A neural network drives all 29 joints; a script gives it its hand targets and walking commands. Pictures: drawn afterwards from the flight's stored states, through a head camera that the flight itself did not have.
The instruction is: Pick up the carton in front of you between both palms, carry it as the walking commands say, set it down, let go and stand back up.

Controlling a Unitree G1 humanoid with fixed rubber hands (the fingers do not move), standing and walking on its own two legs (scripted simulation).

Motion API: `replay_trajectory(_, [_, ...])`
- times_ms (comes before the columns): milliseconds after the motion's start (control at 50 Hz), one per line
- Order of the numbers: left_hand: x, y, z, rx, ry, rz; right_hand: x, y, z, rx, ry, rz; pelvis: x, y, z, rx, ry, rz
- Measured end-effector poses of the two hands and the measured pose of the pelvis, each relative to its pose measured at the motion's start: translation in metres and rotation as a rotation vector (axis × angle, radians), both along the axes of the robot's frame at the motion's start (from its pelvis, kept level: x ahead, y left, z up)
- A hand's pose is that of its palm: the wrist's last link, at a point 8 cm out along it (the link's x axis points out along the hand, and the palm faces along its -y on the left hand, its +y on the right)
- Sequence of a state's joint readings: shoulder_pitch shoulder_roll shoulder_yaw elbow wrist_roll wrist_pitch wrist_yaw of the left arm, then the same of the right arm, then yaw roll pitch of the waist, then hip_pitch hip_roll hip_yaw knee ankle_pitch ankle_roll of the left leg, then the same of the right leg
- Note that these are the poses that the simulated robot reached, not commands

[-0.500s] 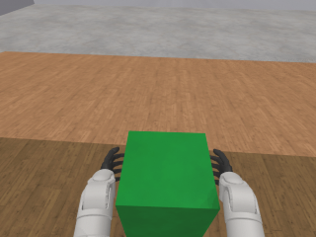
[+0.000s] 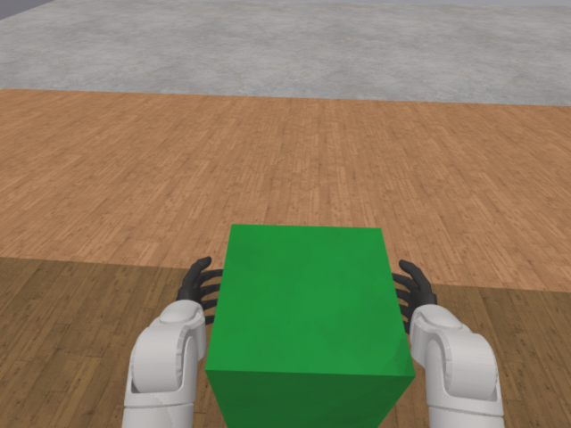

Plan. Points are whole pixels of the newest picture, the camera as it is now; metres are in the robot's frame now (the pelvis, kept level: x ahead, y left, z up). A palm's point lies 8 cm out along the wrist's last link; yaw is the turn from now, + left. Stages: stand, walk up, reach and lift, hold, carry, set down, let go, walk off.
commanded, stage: carry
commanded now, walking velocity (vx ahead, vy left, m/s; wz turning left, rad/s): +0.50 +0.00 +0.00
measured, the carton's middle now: (302, 334) +0.28 +0.00 +0.01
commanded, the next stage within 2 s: none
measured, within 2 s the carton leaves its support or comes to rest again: neither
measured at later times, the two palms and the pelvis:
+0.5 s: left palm (241, 185) +0.56 +0.11 +0.07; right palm (397, 193) +0.55 -0.19 +0.07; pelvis +0.28 -0.03 -0.03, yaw -1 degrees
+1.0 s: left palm (252, 110) +0.89 +0.12 +0.06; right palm (366, 112) +0.88 -0.18 +0.07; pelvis +0.62 -0.02 -0.03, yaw -3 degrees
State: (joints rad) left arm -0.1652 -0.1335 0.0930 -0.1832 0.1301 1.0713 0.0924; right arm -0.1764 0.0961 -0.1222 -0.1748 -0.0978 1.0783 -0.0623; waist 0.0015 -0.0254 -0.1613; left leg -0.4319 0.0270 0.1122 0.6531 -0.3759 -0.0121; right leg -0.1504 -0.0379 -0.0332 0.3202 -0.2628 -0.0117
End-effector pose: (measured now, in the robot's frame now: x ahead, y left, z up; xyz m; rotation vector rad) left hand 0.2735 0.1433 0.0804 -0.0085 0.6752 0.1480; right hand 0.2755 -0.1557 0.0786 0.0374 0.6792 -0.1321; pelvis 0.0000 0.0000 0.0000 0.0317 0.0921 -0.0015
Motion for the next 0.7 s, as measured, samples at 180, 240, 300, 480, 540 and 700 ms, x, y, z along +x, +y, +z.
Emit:
replay_trajectory(180, [0.075, 0.026, -0.008, -0.048, 0.021, 0.025, 0.072, 0.026, -0.007, -0.002, 0.021, -0.013, 0.086, 0.020, -0.014, -0.008, 0.007, -0.042])
replay_trajectory(240, [0.107, 0.020, -0.006, -0.052, 0.061, 0.000, 0.095, 0.020, -0.005, 0.006, 0.061, -0.047, 0.114, 0.021, -0.007, -0.023, 0.009, -0.043])
replay_trajectory(300, [0.145, 0.010, 0.001, -0.053, 0.062, -0.024, 0.126, 0.011, 0.003, 0.009, 0.061, -0.078, 0.145, 0.018, -0.002, -0.035, 0.012, -0.039])
replay_trajectory(480, [0.271, -0.026, -0.007, -0.040, 0.018, -0.020, 0.255, -0.026, -0.007, 0.032, 0.017, -0.079, 0.268, -0.019, -0.021, -0.037, -0.013, -0.024])
replay_trajectory(540, [0.310, -0.037, -0.020, -0.022, 0.030, -0.004, 0.301, -0.036, -0.024, 0.047, 0.030, -0.059, 0.308, -0.034, -0.030, -0.049, -0.020, -0.006])
replay_trajectory(700, [0.384, -0.038, -0.019, -0.012, 0.114, 0.056, 0.393, -0.038, -0.025, 0.039, 0.115, 0.010, 0.395, -0.051, -0.002, -0.005, -0.007, 0.007])
